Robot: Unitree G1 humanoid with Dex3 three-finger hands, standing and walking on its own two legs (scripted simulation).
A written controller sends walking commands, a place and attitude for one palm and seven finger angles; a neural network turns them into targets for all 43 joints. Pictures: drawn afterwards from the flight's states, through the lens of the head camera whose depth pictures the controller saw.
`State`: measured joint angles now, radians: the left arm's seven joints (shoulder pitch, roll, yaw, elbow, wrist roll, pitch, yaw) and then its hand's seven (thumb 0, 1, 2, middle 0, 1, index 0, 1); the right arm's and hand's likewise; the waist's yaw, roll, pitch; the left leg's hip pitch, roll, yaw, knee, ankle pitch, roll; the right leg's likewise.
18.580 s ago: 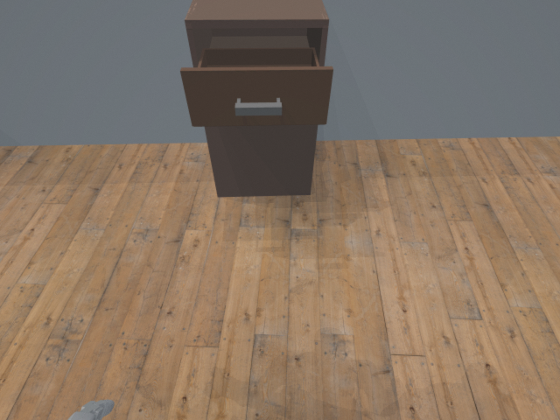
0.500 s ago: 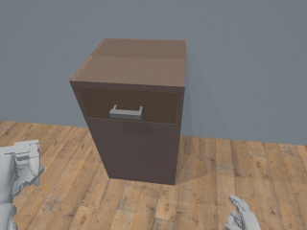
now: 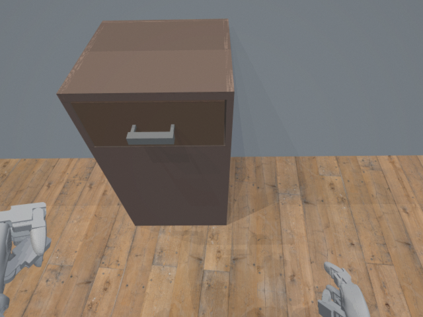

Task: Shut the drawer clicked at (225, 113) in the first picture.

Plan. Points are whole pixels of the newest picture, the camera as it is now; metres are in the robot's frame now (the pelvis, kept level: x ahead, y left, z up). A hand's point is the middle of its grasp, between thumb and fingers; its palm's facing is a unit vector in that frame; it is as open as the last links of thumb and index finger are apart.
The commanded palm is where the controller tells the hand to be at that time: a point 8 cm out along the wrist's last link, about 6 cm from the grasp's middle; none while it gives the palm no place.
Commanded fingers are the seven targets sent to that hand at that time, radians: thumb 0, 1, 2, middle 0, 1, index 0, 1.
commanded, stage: step back with the hand held close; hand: left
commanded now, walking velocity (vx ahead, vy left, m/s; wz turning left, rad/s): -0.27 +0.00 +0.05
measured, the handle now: (152, 132) +0.60 +0.21 -0.06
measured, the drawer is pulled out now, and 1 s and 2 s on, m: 0.00 0.00 0.00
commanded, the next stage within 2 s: stop stepping back and stand still in 1.36 s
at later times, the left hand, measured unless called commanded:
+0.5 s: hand (11, 297) +0.13 +0.24 +0.15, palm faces +0.39 -0.80 -0.46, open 3.3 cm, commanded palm +0.06 +0.28 +0.17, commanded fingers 0.00 0.90 0.90 -1.40 -1.60 -1.40 -1.60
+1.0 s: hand out of the picture +0.08 +0.25 +0.16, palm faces +0.43 -0.73 -0.52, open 3.3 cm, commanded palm +0.01 +0.28 +0.17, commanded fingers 0.00 0.90 0.90 -1.40 -1.60 -1.40 -1.60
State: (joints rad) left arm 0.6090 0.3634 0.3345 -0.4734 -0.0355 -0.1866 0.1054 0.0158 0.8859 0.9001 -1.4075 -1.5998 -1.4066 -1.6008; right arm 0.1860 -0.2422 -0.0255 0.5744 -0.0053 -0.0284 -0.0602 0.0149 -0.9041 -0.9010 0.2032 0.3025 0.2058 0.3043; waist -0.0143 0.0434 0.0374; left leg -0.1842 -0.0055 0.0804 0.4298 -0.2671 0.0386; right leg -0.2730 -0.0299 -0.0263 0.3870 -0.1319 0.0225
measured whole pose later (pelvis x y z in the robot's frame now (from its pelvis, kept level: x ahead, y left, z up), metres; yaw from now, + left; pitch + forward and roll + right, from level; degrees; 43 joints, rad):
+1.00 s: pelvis -0.10 -0.01 -0.02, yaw +4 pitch +3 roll -3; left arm 0.61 0.42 0.46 -0.60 0.02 -0.31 0.15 0.02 0.88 0.90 -1.41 -1.60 -1.41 -1.60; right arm 0.25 -0.18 -0.03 0.59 -0.02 -0.11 -0.07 0.02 -0.90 -0.90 0.20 0.30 0.21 0.30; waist -0.03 0.01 -0.02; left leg -0.50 0.02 -0.02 0.65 -0.21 0.04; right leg -0.35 0.09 0.05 0.73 -0.31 0.02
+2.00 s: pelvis -0.30 +0.04 -0.03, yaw -2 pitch -1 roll -1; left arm 0.52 0.36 0.38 -0.54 -0.05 -0.16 0.17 0.01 0.88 0.90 -1.41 -1.60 -1.41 -1.60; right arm 0.27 -0.21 0.01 0.67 0.00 -0.10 -0.10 0.02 -0.90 -0.90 0.21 0.30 0.21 0.30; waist -0.02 -0.06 -0.08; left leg -0.39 0.02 0.06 0.69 -0.27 0.04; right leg -0.24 -0.02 -0.02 0.81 -0.52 -0.03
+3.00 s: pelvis -0.30 +0.05 -0.01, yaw -1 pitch +1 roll +0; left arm 0.44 0.38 0.20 -0.15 0.01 -0.13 0.05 0.01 0.89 0.90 -1.40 -1.59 -1.40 -1.59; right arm 0.17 -0.26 -0.01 0.72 0.01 -0.10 0.00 0.01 -0.90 -0.90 0.20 0.30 0.21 0.30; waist 0.01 0.04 0.01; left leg -0.31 0.03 0.07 0.56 -0.27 0.01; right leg -0.30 -0.06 -0.08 0.55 -0.27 0.02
